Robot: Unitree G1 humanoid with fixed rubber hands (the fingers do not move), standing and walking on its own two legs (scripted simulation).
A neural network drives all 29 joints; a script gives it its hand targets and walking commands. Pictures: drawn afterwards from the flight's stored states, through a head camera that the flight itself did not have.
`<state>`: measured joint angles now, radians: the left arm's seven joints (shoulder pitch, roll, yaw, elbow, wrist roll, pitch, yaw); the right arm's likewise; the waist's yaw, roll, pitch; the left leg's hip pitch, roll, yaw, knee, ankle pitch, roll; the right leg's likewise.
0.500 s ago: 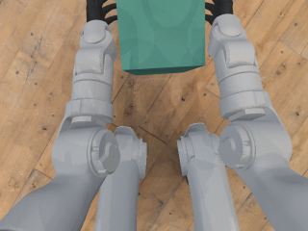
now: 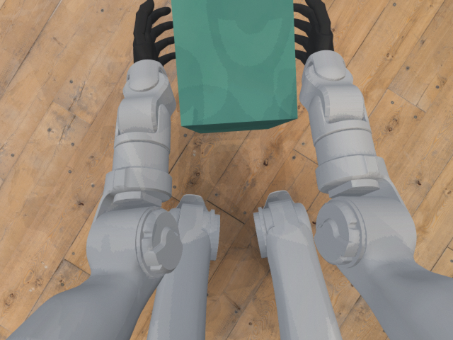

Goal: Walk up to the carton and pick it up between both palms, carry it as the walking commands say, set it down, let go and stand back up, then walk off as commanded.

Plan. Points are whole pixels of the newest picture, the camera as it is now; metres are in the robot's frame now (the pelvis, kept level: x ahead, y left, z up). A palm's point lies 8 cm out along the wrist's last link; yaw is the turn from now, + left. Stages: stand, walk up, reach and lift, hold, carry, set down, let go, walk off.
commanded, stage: reach and lift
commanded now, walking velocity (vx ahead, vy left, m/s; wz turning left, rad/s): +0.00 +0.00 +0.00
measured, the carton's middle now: (232, 65) +0.54 -0.01 -0.17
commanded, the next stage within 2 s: none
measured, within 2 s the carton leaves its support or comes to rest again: neither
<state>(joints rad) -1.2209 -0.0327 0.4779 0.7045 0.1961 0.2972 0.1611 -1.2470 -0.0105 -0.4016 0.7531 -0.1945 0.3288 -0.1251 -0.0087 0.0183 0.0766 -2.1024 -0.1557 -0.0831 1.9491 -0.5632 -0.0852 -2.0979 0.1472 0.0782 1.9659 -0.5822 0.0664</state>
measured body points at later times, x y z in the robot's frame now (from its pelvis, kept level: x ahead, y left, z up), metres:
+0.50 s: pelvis +0.00 +0.00 +0.05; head +0.28 -0.01 +0.40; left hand +0.51 +0.12 -0.03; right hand +0.51 -0.13 -0.03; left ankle +0.11 +0.13 -0.41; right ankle +0.10 -0.12 -0.41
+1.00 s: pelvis +0.01 +0.00 +0.11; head +0.26 -0.01 +0.49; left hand +0.49 +0.12 +0.04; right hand +0.49 -0.13 +0.04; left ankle +0.11 +0.13 -0.41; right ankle +0.10 -0.12 -0.41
